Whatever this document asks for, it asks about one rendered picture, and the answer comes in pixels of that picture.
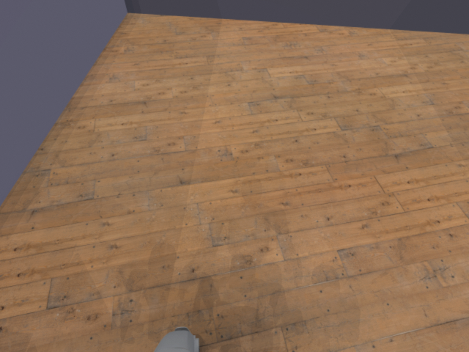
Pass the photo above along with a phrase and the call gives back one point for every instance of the left robot thigh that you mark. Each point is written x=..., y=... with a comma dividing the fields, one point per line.
x=178, y=341

